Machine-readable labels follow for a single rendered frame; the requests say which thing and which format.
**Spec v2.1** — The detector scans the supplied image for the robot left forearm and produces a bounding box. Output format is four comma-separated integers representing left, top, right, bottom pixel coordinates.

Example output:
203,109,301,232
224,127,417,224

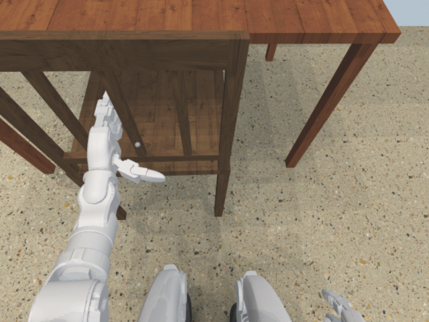
27,169,121,322

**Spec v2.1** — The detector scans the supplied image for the right robot shin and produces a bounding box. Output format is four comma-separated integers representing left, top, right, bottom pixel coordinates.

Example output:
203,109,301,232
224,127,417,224
236,271,257,322

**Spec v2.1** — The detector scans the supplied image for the left robot upper arm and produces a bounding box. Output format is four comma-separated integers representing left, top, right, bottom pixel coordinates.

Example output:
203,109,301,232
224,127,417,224
30,279,109,322

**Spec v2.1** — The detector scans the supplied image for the robot left thigh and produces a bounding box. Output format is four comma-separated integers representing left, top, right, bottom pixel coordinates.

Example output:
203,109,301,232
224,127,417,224
137,270,187,322

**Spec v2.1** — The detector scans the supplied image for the table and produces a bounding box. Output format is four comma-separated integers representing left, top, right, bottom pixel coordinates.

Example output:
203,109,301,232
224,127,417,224
0,0,401,174

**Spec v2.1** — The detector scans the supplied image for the robot left hand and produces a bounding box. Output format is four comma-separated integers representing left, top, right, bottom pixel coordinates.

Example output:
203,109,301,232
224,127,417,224
87,91,166,183

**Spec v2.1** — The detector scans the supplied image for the chair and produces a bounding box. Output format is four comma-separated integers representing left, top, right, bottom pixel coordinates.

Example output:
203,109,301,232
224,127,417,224
0,30,250,220

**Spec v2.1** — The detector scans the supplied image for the robot right hand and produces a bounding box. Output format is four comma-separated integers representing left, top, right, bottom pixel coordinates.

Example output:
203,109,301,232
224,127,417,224
322,288,365,322

